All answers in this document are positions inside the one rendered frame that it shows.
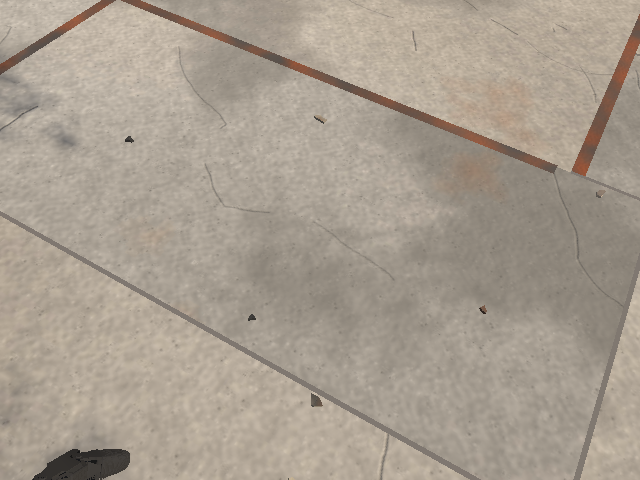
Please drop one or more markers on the left robot hand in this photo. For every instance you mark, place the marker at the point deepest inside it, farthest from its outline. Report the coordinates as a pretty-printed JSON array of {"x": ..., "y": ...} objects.
[{"x": 90, "y": 465}]

